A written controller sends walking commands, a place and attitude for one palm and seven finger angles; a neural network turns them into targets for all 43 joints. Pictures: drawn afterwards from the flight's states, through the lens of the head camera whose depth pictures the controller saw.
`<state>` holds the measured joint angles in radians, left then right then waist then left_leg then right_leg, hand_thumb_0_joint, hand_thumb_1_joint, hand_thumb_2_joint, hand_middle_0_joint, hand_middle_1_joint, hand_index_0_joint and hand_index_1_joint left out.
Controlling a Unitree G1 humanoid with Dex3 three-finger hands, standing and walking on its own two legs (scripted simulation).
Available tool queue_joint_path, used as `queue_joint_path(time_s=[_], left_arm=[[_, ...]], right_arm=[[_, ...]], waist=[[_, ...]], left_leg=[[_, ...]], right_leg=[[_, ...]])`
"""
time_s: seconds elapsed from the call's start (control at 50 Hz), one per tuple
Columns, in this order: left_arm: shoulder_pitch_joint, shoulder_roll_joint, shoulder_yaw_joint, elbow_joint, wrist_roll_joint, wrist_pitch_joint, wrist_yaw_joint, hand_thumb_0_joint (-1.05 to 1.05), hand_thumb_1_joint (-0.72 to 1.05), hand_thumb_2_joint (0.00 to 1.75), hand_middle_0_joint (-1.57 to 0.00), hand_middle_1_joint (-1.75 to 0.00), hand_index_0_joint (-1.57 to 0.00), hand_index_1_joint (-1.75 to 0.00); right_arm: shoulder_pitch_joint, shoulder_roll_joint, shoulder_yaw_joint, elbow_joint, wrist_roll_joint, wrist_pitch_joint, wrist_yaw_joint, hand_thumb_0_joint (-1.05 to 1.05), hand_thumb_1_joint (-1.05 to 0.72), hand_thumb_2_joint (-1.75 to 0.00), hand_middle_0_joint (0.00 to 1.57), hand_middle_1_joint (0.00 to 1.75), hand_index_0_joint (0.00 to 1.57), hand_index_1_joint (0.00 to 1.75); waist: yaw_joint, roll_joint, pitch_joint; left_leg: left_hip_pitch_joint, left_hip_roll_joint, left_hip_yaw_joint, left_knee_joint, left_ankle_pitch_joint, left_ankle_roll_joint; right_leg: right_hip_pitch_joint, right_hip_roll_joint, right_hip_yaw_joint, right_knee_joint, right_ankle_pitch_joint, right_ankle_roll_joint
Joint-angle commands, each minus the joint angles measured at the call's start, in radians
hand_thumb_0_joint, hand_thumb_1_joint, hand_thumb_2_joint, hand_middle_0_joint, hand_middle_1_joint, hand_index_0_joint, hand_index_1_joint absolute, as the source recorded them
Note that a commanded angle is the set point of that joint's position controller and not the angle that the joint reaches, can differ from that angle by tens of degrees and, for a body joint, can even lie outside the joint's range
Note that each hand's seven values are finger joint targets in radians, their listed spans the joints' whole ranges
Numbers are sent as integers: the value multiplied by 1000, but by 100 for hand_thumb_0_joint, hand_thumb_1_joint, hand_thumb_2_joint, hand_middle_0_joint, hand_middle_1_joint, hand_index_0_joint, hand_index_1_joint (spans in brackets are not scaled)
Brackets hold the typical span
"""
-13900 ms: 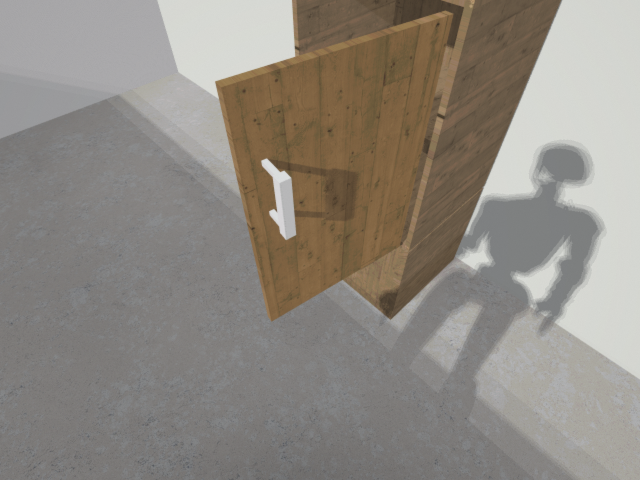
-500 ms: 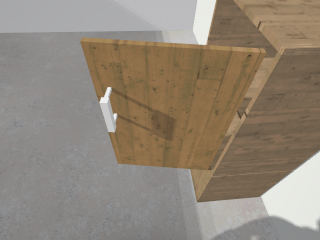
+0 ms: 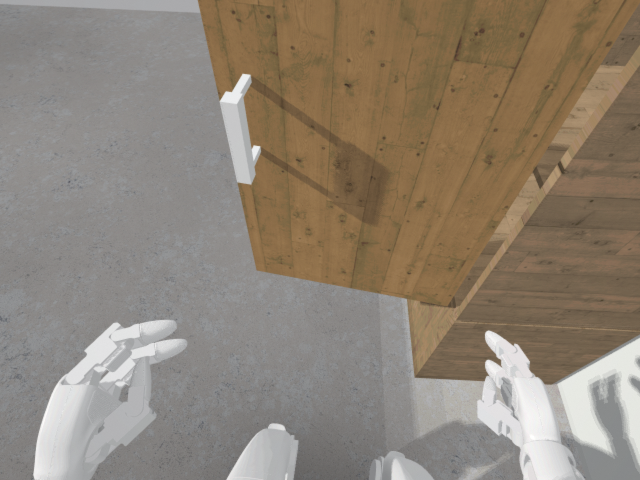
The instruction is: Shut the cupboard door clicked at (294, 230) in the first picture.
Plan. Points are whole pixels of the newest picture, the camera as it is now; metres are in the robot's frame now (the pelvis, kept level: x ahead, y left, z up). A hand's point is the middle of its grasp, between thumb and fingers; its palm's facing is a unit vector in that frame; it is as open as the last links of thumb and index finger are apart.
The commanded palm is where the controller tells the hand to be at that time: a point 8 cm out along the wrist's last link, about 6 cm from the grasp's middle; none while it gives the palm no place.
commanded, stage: raise the hand and make a fist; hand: left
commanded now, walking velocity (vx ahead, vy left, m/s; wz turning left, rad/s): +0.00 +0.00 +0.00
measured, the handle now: (245, 131) +0.49 +0.17 +0.15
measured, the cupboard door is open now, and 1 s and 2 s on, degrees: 81 81 81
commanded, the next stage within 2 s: bring the fist close to the handle in 1.36 s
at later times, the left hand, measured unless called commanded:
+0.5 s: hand (173, 357) +0.21 +0.18 +0.09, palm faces -0.13 -0.99 -0.03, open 3.4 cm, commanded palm +0.19 +0.25 +0.11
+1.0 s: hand (121, 286) +0.25 +0.22 +0.16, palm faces -0.01 -1.00 -0.08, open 3.1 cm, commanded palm +0.22 +0.27 +0.15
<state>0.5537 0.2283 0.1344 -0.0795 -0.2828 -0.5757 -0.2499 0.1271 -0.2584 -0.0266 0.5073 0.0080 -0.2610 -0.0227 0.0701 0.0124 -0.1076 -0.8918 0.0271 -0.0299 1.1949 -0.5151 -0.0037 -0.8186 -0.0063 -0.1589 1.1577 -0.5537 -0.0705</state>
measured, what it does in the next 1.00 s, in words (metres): rises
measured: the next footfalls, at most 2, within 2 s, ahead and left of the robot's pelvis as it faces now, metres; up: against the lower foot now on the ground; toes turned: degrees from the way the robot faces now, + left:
none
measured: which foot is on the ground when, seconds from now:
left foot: down 0.00-1.00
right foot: down 0.00-1.00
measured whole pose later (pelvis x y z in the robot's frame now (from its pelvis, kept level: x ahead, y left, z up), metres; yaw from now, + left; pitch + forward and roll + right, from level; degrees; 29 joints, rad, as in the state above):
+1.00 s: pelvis +0.02 +0.03 +0.06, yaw -1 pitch +5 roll -2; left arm 0.33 0.28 0.19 -0.14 -0.30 -0.23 -0.25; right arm 0.27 -0.24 0.06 0.54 0.05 -0.23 -0.06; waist 0.03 0.04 -0.07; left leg -0.54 0.00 0.02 0.85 -0.41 0.04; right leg -0.48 -0.01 -0.10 0.81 -0.42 -0.02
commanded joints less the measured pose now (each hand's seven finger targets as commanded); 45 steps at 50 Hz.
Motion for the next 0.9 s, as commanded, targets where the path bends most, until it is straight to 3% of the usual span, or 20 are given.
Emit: queue_joint_path(time_s=[0.0, 0.04, 0.08, 0.1, 0.14, 0.18, 0.22, 0.26, 0.32, 0.38, 0.42, 0.48, 0.54, 0.58, 0.62, 0.68, 0.7, 0.78, 0.82, 0.88], left_arm=[[-273, 59, -91, -219, -25, -22, -115, 0, 90, 90, -71, -86, -71, -86], [-178, 97, -57, -119, -7, 117, -141, 0, 90, 90, -75, -90, -75, -90], [-86, 160, 38, -70, -3, 261, -137, 0, 90, 90, -79, -94, -79, -94], [-72, 161, 63, -125, -16, 310, -127, 0, 90, 90, -81, -96, -81, -96], [-61, 178, 156, -229, -39, 356, -58, 0, 90, 90, -84, -100, -84, -100], [-75, 175, 206, -299, -60, 329, 29, 0, 90, 90, -88, -104, -88, -104], [-68, 129, 181, -332, -53, 259, 88, 0, 90, 90, -92, -108, -92, -108], [-75, 96, 118, -320, -28, 178, 97, 0, 90, 90, -95, -112, -95, -112], [-114, 54, -9, -263, 2, 103, 38, 0, 90, 90, -101, -118, -101, -118], [-136, 54, -70, -218, 1, 121, -38, 0, 90, 90, -106, -124, -106, -124], [-152, 126, -7, -246, -6, 151, -55, 0, 90, 90, -110, -128, -110, -128], [-174, 228, 131, -331, -12, 179, -9, 0, 90, 90, -115, -134, -115, -134], [-160, 161, 137, -372, -39, 184, 46, 0, 90, 90, -121, -140, -121, -140], [-167, 145, 126, -340, -38, 203, 66, 0, 90, 90, -124, -144, -124, -144], [-175, 101, 63, -284, -24, 228, 53, 0, 90, 90, -128, -148, -128, -148], [-206, 88, -4, -200, -3, 291, -7, 0, 90, 90, -130, -150, -130, -150], [-222, 95, -11, -210, -1, 307, -26, 0, 90, 90, -130, -150, -130, -150], [-297, 209, 106, -269, -17, 332, -46, 0, 90, 90, -130, -150, -130, -150], [-321, 214, 149, -318, -34, 309, -26, 0, 90, 90, -130, -150, -130, -150], [-352, 226, 180, -346, -46, 270, 11, 0, 90, 90, -130, -150, -130, -150]], right_arm=[[59, -118, -26, -104, 30, -58, -44, 0, -90, -90, 20, 30, 20, 30], [61, -121, -28, -126, 45, -39, -52, 0, -90, -90, 20, 30, 20, 30], [38, -114, -31, -161, 57, -8, -54, 0, -90, -90, 20, 30, 20, 30], [28, -102, -26, -190, 57, 6, -52, 0, -90, -90, 20, 30, 20, 30], [2, -70, -23, -208, 52, 31, -55, 0, -90, -90, 20, 30, 20, 30], [-3, -50, -13, -201, 41, 39, -55, 0, -90, -90, 20, 30, 20, 30], [34, -41, -13, -183, 34, 28, -49, 0, -90, -90, 20, 30, 20, 30], [59, -51, -15, -161, 26, 12, -39, 0, -90, -90, 20, 30, 20, 30], [82, -85, -16, -133, 22, -17, -31, 0, -90, -90, 20, 30, 20, 30], [95, -113, -17, -139, 36, -39, -37, 0, -90, -90, 20, 30, 20, 30], [101, -122, -24, -151, 44, -45, -46, 0, -90, -90, 20, 30, 20, 30], [88, -114, -21, -156, 41, -39, -56, 0, -90, -90, 20, 30, 20, 30], [78, -86, -7, -161, 42, -25, -53, 0, -90, -90, 20, 30, 20, 30], [79, -90, 1, -155, 39, -15, -48, 0, -90, -90, 20, 30, 20, 30], [83, -97, 6, -151, 41, -9, -40, 0, -90, -90, 20, 30, 20, 30], [95, -119, 12, -151, 45, -5, -38, 0, -90, -90, 20, 30, 20, 30], [96, -120, 11, -157, 49, -7, -38, 0, -90, -90, 20, 30, 20, 30], [89, -125, 16, -159, 45, -12, -49, 0, -90, -90, 20, 30, 20, 30], [75, -107, 23, -162, 45, -17, -49, 0, -90, -90, 20, 30, 20, 30], [70, -101, 30, -140, 41, -25, -48, 0, -90, -90, 20, 30, 20, 30]], waist=[[-167, -36, -125], [-131, -94, -127], [-56, -96, -181], [-34, -92, -226], [5, -75, -268], [22, -45, -242], [9, -26, -215], [-26, -14, -166], [-86, 9, -116], [-108, 9, -73], [-88, 5, -139], [-38, 44, -227], [-25, 86, -213], [-35, 81, -160], [-66, 53, -87], [-85, 18, -25], [-86, 28, -41], [-61, 31, -126], [-44, 53, -170], [-38, 86, -158]], left_leg=[[88, -18, -15, -102, 111, 45], [63, -21, -2, -143, 87, 48], [81, -36, 5, -191, 126, 48], [100, -44, 10, -214, 153, 44], [152, -47, 13, -250, 211, 35], [184, -41, 2, -279, 257, 26], [224, -34, -3, -315, 300, 22], [229, -31, -2, -319, 293, 22], [230, -27, -8, -300, 248, 28], [233, -26, -22, -321, 162, 33], [257, -31, -20, -343, 148, 35], [324, -30, -23, -378, 219, 35], [379, -26, -22, -418, 277, 22], [384, -21, -31, -430, 289, 19], [377, -17, -29, -441, 269, 18], [363, -18, -33, -454, 240, 26], [376, -19, -29, -456, 243, 28], [431, -25, -26, -464, 312, 28], [470, -25, -27, -483, 339, 22], [496, -23, -28, -496, 360, 16]], right_leg=[[36, 1, 259, -318, 43, 62], [91, -13, 274, -374, -40, 70], [207, -24, 282, -386, -11, 71], [274, -37, 281, -386, 30, 76], [348, -42, 260, -373, 146, 83], [368, -24, 216, -347, 245, 71], [330, -3, 157, -315, 333, 56], [260, 5, 139, -304, 329, 56], [165, 10, 136, -300, 254, 53], [139, 11, 146, -348, 132, 47], [189, 4, 158, -375, 100, 48], [273, 14, 131, -352, 194, 38], [306, 23, 96, -345, 280, 35], [295, 32, 83, -351, 300, 33], [268, 31, 77, -373, 296, 40], [271, 29, 88, -410, 283, 41], [281, 25, 93, -420, 289, 44], [362, 22, 101, -431, 355, 41], [386, 23, 90, -427, 368, 39], [391, 27, 86, -432, 376, 34]])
